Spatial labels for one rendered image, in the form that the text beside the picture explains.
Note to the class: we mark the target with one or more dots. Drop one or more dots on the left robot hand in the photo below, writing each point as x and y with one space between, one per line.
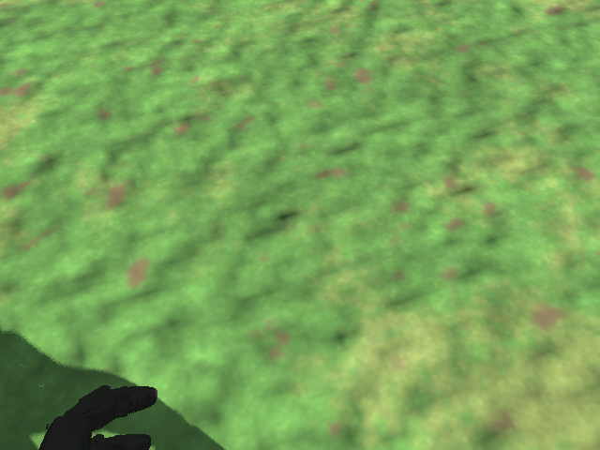
73 430

